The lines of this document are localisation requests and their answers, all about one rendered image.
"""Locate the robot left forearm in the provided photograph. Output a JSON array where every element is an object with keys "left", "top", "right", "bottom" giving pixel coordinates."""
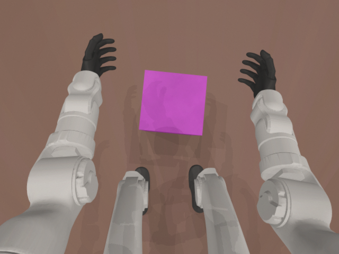
[{"left": 27, "top": 70, "right": 103, "bottom": 201}]

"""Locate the right robot upper arm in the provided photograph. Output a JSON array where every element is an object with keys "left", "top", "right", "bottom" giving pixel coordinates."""
[{"left": 257, "top": 177, "right": 339, "bottom": 254}]

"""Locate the robot right shin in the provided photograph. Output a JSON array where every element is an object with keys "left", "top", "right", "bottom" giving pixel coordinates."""
[{"left": 198, "top": 168, "right": 226, "bottom": 207}]

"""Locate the robot left hand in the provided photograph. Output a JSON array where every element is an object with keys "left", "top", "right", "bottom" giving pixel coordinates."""
[{"left": 81, "top": 33, "right": 117, "bottom": 78}]

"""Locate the robot right forearm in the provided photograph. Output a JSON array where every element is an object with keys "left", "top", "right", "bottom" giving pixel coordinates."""
[{"left": 250, "top": 89, "right": 332, "bottom": 219}]

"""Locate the robot right thigh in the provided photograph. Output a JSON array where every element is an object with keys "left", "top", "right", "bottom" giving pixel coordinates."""
[{"left": 194, "top": 174, "right": 250, "bottom": 254}]

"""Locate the left robot upper arm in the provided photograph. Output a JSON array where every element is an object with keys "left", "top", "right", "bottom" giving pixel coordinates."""
[{"left": 0, "top": 156, "right": 99, "bottom": 254}]

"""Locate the robot right hand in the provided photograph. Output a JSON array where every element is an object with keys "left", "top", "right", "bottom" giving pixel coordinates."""
[{"left": 238, "top": 50, "right": 276, "bottom": 98}]

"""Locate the carton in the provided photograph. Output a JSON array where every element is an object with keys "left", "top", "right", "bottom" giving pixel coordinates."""
[{"left": 139, "top": 70, "right": 207, "bottom": 135}]

